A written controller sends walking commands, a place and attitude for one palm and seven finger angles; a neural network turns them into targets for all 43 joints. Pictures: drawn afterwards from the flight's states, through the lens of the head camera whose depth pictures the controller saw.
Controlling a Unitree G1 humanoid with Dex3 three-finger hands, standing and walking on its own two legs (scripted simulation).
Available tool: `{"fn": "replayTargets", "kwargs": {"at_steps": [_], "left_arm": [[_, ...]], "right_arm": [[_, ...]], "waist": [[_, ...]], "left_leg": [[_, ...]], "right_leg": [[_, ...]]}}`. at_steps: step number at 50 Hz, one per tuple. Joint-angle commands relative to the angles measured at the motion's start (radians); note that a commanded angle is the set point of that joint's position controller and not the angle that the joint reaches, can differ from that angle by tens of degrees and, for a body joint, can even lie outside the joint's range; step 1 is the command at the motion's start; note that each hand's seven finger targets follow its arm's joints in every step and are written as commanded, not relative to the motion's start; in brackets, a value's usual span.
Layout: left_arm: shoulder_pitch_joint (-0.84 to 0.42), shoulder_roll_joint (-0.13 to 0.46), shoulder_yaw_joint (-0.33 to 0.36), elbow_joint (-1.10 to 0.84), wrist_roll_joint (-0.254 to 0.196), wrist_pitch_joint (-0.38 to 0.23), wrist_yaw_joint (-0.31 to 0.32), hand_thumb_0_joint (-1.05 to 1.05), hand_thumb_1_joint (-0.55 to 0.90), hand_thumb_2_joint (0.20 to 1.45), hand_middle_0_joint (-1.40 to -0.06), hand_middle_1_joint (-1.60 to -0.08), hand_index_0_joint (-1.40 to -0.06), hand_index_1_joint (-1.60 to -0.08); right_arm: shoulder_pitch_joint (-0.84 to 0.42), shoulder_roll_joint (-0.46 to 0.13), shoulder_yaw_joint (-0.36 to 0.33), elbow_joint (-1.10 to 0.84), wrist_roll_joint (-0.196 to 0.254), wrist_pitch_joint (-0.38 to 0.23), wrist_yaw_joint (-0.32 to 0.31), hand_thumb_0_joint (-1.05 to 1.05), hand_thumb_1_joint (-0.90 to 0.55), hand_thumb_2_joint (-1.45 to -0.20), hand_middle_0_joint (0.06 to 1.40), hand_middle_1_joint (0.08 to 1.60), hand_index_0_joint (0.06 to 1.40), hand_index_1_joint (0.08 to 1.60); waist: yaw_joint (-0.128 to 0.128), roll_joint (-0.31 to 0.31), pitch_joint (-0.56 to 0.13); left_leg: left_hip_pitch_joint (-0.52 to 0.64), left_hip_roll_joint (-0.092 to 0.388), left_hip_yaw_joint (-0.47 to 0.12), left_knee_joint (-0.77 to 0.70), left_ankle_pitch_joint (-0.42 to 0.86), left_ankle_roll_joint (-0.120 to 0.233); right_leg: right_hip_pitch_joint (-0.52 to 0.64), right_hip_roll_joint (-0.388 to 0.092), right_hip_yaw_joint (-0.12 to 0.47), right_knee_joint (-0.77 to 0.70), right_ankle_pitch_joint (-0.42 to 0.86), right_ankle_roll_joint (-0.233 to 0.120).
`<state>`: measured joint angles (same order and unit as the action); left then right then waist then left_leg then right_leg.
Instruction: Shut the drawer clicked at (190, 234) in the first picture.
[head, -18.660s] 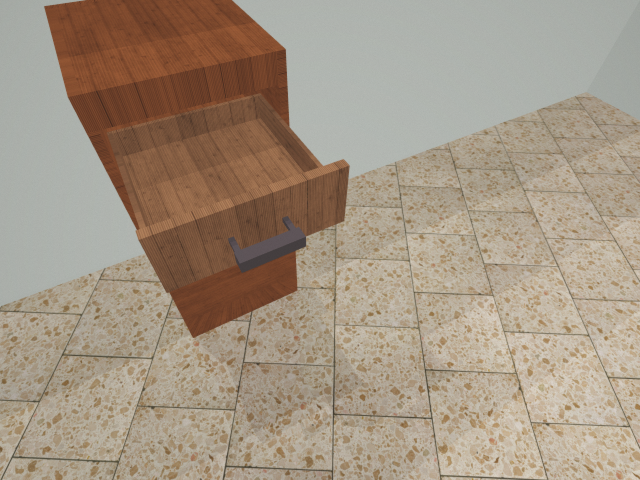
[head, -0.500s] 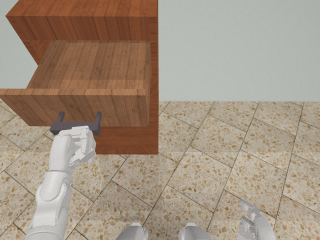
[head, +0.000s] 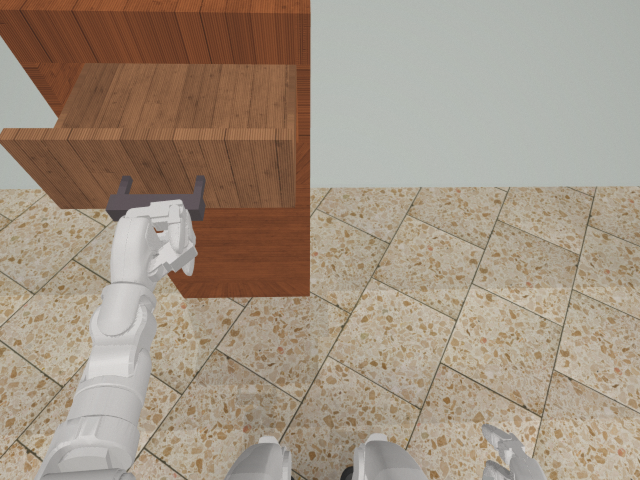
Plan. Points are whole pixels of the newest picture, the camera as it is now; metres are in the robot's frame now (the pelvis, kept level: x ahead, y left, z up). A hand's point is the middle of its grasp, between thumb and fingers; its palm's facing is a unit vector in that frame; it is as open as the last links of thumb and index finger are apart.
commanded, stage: push the drawer shut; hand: left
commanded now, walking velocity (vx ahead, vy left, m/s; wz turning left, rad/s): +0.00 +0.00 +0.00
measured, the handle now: (160, 194) +0.46 +0.22 +0.05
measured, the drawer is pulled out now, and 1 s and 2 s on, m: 0.14 0.03 0.00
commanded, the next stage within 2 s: pull the fist back off the drawer in 1.58 s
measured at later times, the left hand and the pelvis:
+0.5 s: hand (193, 212) +0.44 +0.17 +0.05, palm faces +0.03 -1.00 -0.04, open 2.9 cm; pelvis +0.00 +0.01 +0.00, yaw -1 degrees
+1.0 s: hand (203, 171) +0.50 +0.17 +0.05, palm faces +0.05 -1.00 -0.04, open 3.0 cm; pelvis -0.01 +0.00 -0.01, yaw -2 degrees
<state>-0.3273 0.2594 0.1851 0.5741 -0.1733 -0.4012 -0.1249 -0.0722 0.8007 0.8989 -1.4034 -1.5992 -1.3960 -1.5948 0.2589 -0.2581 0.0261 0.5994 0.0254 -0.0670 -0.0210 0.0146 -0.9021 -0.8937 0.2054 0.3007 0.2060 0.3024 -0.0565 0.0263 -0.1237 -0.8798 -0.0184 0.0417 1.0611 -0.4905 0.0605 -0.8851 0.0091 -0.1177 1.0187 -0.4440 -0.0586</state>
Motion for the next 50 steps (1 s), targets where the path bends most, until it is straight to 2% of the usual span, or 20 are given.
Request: {"fn": "replayTargets", "kwargs": {"at_steps": [1, 6, 8, 14, 17, 19, 20, 22, 23, 26, 27, 29, 35, 36, 39, 43, 45, 47, 48, 50], "left_arm": [[-0.339, 0.19, 0.079, -0.155, -0.017, -0.058, 0.016, 0.0, 0.9, 0.9, -1.4, -1.6, -1.4, -1.6], [-0.396, 0.231, 0.121, -0.071, -0.018, -0.062, 0.009, 0.0, 0.9, 0.9, -1.4, -1.6, -1.4, -1.6], [-0.418, 0.233, 0.121, -0.067, -0.013, -0.071, 0.007, 0.0, 0.9, 0.9, -1.4, -1.6, -1.4, -1.6], [-0.448, 0.233, 0.129, -0.022, -0.011, -0.085, 0.008, 0.0, 0.9, 0.9, -1.4, -1.6, -1.4, -1.6], [-0.521, 0.251, 0.132, -0.008, -0.005, -0.095, 0.011, 0.0, 0.9, 0.9, -1.4, -1.6, -1.4, -1.6], [-0.543, 0.235, 0.116, 0.003, -0.001, -0.101, 0.01, 0.0, 0.9, 0.9, -1.4, -1.6, -1.4, -1.6], [-0.545, 0.248, 0.128, 0.015, 0.002, -0.103, 0.013, 0.0, 0.9, 0.9, -1.4, -1.6, -1.4, -1.6], [-0.611, 0.236, 0.109, 0.028, 0.005, -0.111, 0.015, 0.0, 0.9, 0.9, -1.4, -1.6, -1.4, -1.6], [-0.62, 0.235, 0.109, 0.042, 0.011, -0.112, 0.015, 0.0, 0.9, 0.9, -1.4, -1.6, -1.4, -1.6], [-0.676, 0.26, 0.128, 0.081, 0.016, -0.117, 0.02, 0.0, 0.9, 0.9, -1.4, -1.6, -1.4, -1.6], [-0.686, 0.296, 0.151, 0.087, 0.021, -0.122, 0.021, 0.0, 0.9, 0.9, -1.4, -1.6, -1.4, -1.6], [-0.73, 0.275, 0.13, 0.133, 0.025, -0.125, 0.019, 0.0, 0.9, 0.9, -1.4, -1.6, -1.4, -1.6], [-0.849, 0.337, 0.168, 0.208, 0.041, -0.145, 0.021, 0.0, 0.9, 0.9, -1.4, -1.6, -1.4, -1.6], [-0.851, 0.319, 0.156, 0.23, 0.044, -0.145, 0.019, 0.0, 0.9, 0.9, -1.4, -1.6, -1.4, -1.6], [-0.894, 0.371, 0.188, 0.28, 0.051, -0.147, 0.019, 0.0, 0.9, 0.9, -1.4, -1.6, -1.4, -1.6], [-0.925, 0.361, 0.175, 0.3, 0.062, -0.154, 0.011, 0.0, 0.9, 0.9, -1.4, -1.6, -1.4, -1.6], [-0.965, 0.4, 0.2, 0.326, 0.064, -0.147, 0.012, 0.0, 0.9, 0.9, -1.4, -1.6, -1.4, -1.6], [-0.957, 0.454, 0.236, 0.377, 0.071, -0.136, 0.014, 0.0, 0.9, 0.9, -1.4, -1.6, -1.4, -1.6], [-0.984, 0.441, 0.216, 0.376, 0.075, -0.134, 0.01, 0.0, 0.9, 0.9, -1.4, -1.6, -1.4, -1.6], [-1.004, 0.475, 0.236, 0.376, 0.085, -0.132, 0.005, 0.0, 0.9, 0.9, -1.4, -1.6, -1.4, -1.6]], "right_arm": [[0.057, -0.151, -0.055, -0.102, -0.003, -0.022, -0.006, 0.0, -0.9, -0.9, 0.2, 0.3, 0.2, 0.3], [0.073, -0.153, -0.054, -0.094, -0.005, -0.006, -0.005, 0.0, -0.9, -0.9, 0.2, 0.3, 0.2, 0.3], [0.079, -0.154, -0.054, -0.093, -0.006, -0.001, -0.003, 0.0, -0.9, -0.9, 0.2, 0.3, 0.2, 0.3], [0.105, -0.158, -0.061, -0.084, -0.011, 0.015, 0.006, 0.0, -0.9, -0.9, 0.2, 0.3, 0.2, 0.3], [0.114, -0.16, -0.059, -0.075, -0.013, 0.021, 0.006, 0.0, -0.9, -0.9, 0.2, 0.3, 0.2, 0.3], [0.115, -0.158, -0.06, -0.069, -0.013, 0.025, 0.008, 0.0, -0.9, -0.9, 0.2, 0.3, 0.2, 0.3], [0.122, -0.162, -0.062, -0.068, -0.014, 0.029, 0.008, 0.0, -0.9, -0.9, 0.2, 0.3, 0.2, 0.3], [0.128, -0.162, -0.062, -0.058, -0.015, 0.031, 0.01, 0.0, -0.9, -0.9, 0.2, 0.3, 0.2, 0.3], [0.133, -0.162, -0.063, -0.055, -0.016, 0.033, 0.012, 0.0, -0.9, -0.9, 0.2, 0.3, 0.2, 0.3], [0.142, -0.165, -0.062, -0.046, -0.019, 0.039, 0.011, 0.0, -0.9, -0.9, 0.2, 0.3, 0.2, 0.3], [0.148, -0.17, -0.062, -0.046, -0.021, 0.041, 0.01, 0.0, -0.9, -0.9, 0.2, 0.3, 0.2, 0.3], [0.149, -0.166, -0.058, -0.039, -0.02, 0.046, 0.011, 0.0, -0.9, -0.9, 0.2, 0.3, 0.2, 0.3], [0.17, -0.174, -0.053, -0.027, -0.028, 0.054, 0.011, 0.0, -0.9, -0.9, 0.2, 0.3, 0.2, 0.3], [0.171, -0.17, -0.053, -0.027, -0.028, 0.055, 0.012, 0.0, -0.9, -0.9, 0.2, 0.3, 0.2, 0.3], [0.187, -0.18, -0.049, -0.022, -0.032, 0.063, 0.013, 0.0, -0.9, -0.9, 0.2, 0.3, 0.2, 0.3], [0.206, -0.178, -0.049, -0.024, -0.036, 0.071, 0.018, 0.0, -0.9, -0.9, 0.2, 0.3, 0.2, 0.3], [0.218, -0.184, -0.048, -0.014, -0.039, 0.076, 0.018, 0.0, -0.9, -0.9, 0.2, 0.3, 0.2, 0.3], [0.233, -0.191, -0.043, -0.016, -0.04, 0.084, 0.015, 0.0, -0.9, -0.9, 0.2, 0.3, 0.2, 0.3], [0.234, -0.189, -0.042, -0.019, -0.038, 0.086, 0.016, 0.0, -0.9, -0.9, 0.2, 0.3, 0.2, 0.3], [0.244, -0.192, -0.043, -0.018, -0.041, 0.089, 0.015, 0.0, -0.9, -0.9, 0.2, 0.3, 0.2, 0.3]], "waist": [[-0.015, 0.01, -0.372], [-0.024, -0.023, -0.346], [-0.024, 0.017, -0.364], [-0.029, 0.014, -0.393], [-0.041, 0.023, -0.384], [-0.047, 0.036, -0.391], [-0.044, 0.019, -0.395], [-0.064, 0.038, -0.393], [-0.061, 0.045, -0.4], [-0.073, 0.027, -0.405], [-0.066, 0.037, -0.411], [-0.081, 0.036, -0.395], [-0.096, 0.045, -0.423], [-0.101, 0.057, -0.419], [-0.111, 0.042, -0.411], [-0.115, 0.082, -0.465], [-0.132, 0.057, -0.447], [-0.135, 0.023, -0.418], [-0.144, 0.046, -0.425], [-0.139, 0.073, -0.455]], "left_leg": [[0.182, 0.023, -0.096, -0.159, 0.276, -0.04], [0.13, 0.022, -0.088, -0.155, 0.244, -0.034], [0.162, 0.024, -0.09, -0.154, 0.28, -0.037], [0.199, 0.03, -0.098, -0.15, 0.334, -0.044], [0.182, 0.029, -0.1, -0.147, 0.32, -0.041], [0.202, 0.031, -0.101, -0.145, 0.323, -0.044], [0.205, 0.034, -0.106, -0.147, 0.329, -0.046], [0.22, 0.037, -0.115, -0.142, 0.326, -0.046], [0.227, 0.036, -0.115, -0.14, 0.329, -0.046], [0.202, 0.032, -0.11, -0.132, 0.301, -0.039], [0.202, 0.034, -0.117, -0.134, 0.308, -0.043], [0.2, 0.034, -0.117, -0.133, 0.289, -0.042], [0.175, 0.031, -0.118, -0.118, 0.264, -0.035], [0.179, 0.03, -0.116, -0.116, 0.259, -0.034], [0.142, 0.031, -0.115, -0.109, 0.247, -0.03], [0.178, 0.033, -0.121, -0.101, 0.28, -0.031], [0.141, 0.035, -0.116, -0.088, 0.268, -0.025], [0.08, 0.032, -0.108, -0.087, 0.242, -0.017], [0.074, 0.031, -0.105, -0.082, 0.238, -0.016], [0.082, 0.032, -0.105, -0.076, 0.249, -0.018]], "right_leg": [[0.259, -0.007, 0.113, -0.129, 0.24, 0.031], [0.269, -0.005, 0.123, -0.136, 0.229, 0.034], [0.253, -0.003, 0.119, -0.128, 0.253, 0.03], [0.232, 0.001, 0.108, -0.118, 0.278, 0.031], [0.225, 0.003, 0.111, -0.116, 0.27, 0.03], [0.206, 0.002, 0.111, -0.118, 0.263, 0.031], [0.204, 0.003, 0.107, -0.114, 0.262, 0.03], [0.169, 0.005, 0.103, -0.11, 0.247, 0.03], [0.164, 0.007, 0.104, -0.109, 0.244, 0.03], [0.171, 0.006, 0.112, -0.115, 0.234, 0.034], [0.168, 0.007, 0.108, -0.106, 0.233, 0.03], [0.145, 0.008, 0.108, -0.111, 0.216, 0.032], [0.138, 0.009, 0.117, -0.107, 0.196, 0.033], [0.129, 0.01, 0.118, -0.111, 0.191, 0.034], [0.127, 0.012, 0.121, -0.109, 0.185, 0.035], [0.115, 0.014, 0.119, -0.101, 0.202, 0.033], [0.118, 0.017, 0.125, -0.108, 0.199, 0.037], [0.145, 0.019, 0.135, -0.116, 0.192, 0.038], [0.14, 0.017, 0.141, -0.115, 0.191, 0.04], [0.141, 0.017, 0.141, -0.111, 0.196, 0.038]]}}
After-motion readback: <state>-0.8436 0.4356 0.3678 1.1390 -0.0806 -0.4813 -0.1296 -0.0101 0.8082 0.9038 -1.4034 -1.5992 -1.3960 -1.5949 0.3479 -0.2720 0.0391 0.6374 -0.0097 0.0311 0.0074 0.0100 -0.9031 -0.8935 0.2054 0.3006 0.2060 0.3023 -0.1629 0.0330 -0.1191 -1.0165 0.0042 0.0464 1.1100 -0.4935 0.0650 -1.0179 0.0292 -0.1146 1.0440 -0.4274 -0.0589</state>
